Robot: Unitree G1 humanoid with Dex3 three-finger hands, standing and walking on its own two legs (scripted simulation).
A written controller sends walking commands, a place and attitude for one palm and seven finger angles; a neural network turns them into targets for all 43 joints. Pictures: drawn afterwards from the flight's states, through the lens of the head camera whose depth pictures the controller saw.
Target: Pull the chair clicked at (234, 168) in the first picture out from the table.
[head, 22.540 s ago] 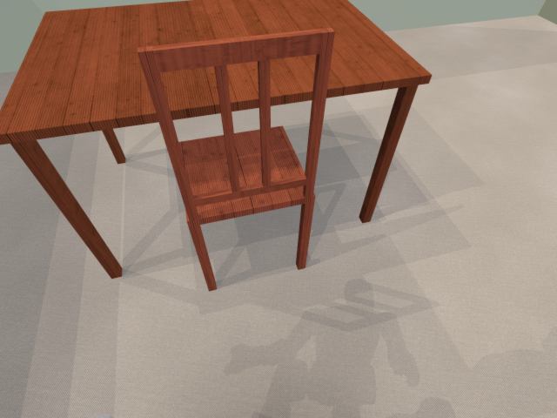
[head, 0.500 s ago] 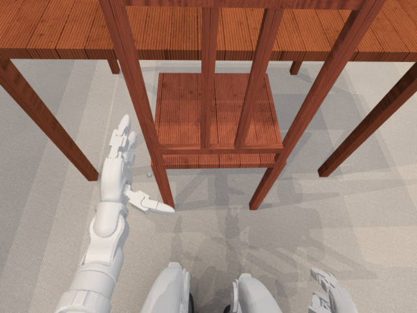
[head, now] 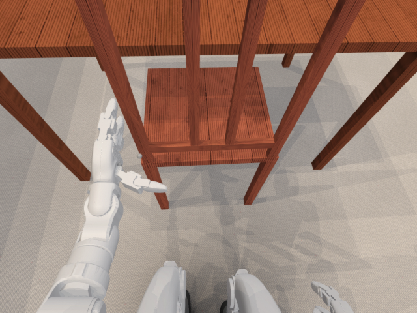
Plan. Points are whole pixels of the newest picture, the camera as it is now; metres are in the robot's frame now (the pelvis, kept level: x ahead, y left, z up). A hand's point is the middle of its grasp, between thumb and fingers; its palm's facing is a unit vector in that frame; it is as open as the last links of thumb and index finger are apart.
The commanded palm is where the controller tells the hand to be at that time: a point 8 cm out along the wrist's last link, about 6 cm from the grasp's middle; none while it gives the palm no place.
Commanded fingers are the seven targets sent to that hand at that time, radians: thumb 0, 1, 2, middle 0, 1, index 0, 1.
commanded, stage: push the fingers through the gap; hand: left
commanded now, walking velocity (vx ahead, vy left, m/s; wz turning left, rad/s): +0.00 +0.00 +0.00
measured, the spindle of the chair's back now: (193, 93) +0.52 +0.03 +0.07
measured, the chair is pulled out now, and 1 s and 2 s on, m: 0.00 0.00 0.00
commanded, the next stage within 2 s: hook a spindle and tug to test in 1.22 s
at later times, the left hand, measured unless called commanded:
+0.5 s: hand (141, 132) +0.45 +0.14 +0.02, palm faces +0.09 -1.00 -0.04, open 16.9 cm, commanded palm +0.43 +0.19 +0.02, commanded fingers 0.00 -0.50 0.30 -0.06 -0.08 -0.06 -0.08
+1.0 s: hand (140, 117) +0.50 +0.15 +0.02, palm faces +0.09 -1.00 -0.03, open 16.9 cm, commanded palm +0.46 +0.18 +0.02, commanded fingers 0.00 -0.50 0.30 -0.06 -0.08 -0.06 -0.08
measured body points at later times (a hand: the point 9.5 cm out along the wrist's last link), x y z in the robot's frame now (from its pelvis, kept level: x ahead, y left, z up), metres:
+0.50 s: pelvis +0.00 +0.00 +0.00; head +0.13 +0.01 +0.43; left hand +0.44 +0.19 +0.03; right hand +0.07 -0.26 -0.13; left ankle +0.05 +0.09 -0.62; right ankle +0.01 -0.09 -0.62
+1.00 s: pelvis +0.00 +0.01 -0.01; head +0.15 +0.02 +0.42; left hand +0.48 +0.20 +0.02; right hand +0.03 -0.26 -0.13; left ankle +0.05 +0.09 -0.62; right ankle +0.01 -0.09 -0.62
